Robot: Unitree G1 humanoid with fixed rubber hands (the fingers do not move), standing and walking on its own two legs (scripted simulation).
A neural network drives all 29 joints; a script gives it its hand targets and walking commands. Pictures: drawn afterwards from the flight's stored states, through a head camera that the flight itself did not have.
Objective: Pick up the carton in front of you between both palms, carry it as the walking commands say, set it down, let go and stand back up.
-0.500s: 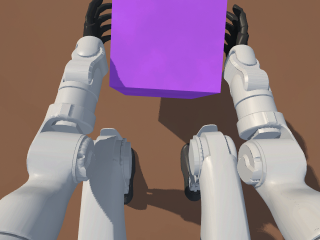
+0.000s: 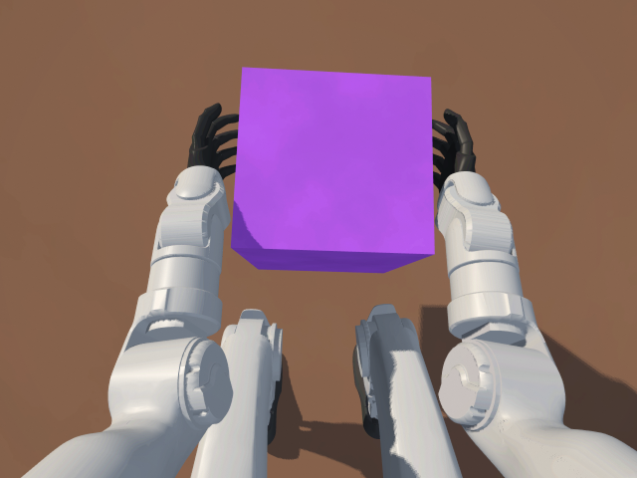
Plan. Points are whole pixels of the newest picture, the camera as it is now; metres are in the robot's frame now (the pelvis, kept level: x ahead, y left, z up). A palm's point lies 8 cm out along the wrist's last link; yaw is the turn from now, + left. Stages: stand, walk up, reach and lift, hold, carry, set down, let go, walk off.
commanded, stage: reach and lift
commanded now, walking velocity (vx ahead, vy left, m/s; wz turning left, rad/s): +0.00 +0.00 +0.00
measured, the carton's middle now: (327, 191) +0.47 -0.02 -0.12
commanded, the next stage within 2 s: none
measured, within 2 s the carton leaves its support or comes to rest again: neither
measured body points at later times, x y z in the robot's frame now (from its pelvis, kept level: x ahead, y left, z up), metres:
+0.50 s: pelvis +0.05 +0.00 +0.14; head +0.17 +0.00 +0.58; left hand +0.44 +0.14 +0.10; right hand +0.43 -0.16 +0.10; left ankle +0.10 +0.12 -0.47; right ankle +0.11 -0.13 -0.47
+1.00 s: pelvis +0.09 +0.00 +0.25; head +0.08 +0.00 +0.70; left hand +0.40 +0.15 +0.25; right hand +0.40 -0.16 +0.26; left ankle +0.10 +0.12 -0.47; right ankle +0.11 -0.13 -0.47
